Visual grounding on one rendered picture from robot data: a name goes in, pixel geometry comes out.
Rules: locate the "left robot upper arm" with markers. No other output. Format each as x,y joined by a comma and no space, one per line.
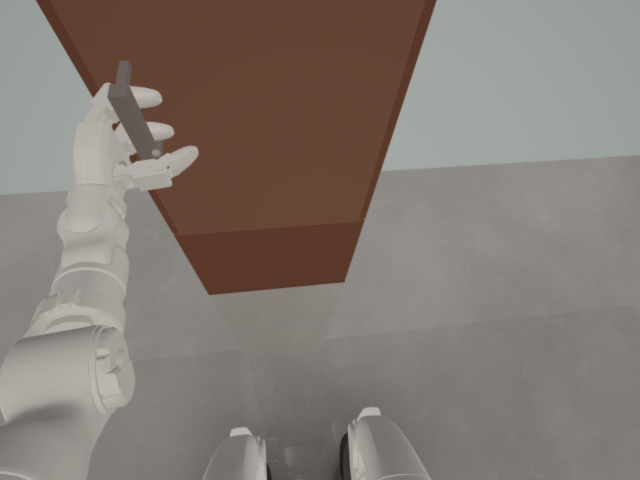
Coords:
58,392

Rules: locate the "robot left thigh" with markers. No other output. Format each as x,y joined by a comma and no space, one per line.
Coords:
240,457

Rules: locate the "handle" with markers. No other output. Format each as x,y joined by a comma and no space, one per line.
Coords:
130,115

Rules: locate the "robot thigh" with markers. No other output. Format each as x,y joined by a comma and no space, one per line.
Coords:
240,457
378,446

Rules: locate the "robot left hand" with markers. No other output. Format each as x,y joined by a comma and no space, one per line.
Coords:
98,149

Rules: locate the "robot right thigh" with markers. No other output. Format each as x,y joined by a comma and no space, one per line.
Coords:
378,446

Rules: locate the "cupboard door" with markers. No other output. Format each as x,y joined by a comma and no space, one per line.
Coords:
287,101

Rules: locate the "left robot forearm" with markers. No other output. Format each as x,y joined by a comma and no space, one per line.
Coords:
91,280

